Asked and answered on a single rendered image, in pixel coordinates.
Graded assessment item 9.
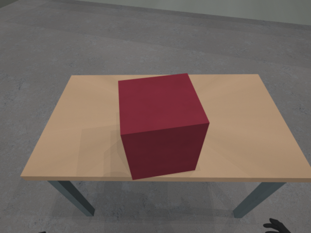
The robot right hand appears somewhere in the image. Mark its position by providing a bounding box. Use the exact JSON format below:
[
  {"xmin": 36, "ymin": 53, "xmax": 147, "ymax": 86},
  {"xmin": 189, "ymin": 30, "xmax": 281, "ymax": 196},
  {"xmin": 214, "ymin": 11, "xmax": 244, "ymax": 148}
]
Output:
[{"xmin": 263, "ymin": 218, "xmax": 291, "ymax": 233}]

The table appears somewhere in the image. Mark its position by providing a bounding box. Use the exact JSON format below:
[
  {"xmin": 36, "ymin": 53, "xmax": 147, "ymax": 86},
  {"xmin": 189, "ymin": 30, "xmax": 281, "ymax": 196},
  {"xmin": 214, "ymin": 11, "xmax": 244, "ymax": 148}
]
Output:
[{"xmin": 21, "ymin": 74, "xmax": 311, "ymax": 218}]

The carton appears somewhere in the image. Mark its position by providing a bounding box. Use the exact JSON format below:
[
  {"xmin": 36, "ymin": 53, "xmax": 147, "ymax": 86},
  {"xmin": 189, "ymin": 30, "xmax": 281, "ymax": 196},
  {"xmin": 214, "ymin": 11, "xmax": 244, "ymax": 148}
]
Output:
[{"xmin": 118, "ymin": 73, "xmax": 209, "ymax": 180}]

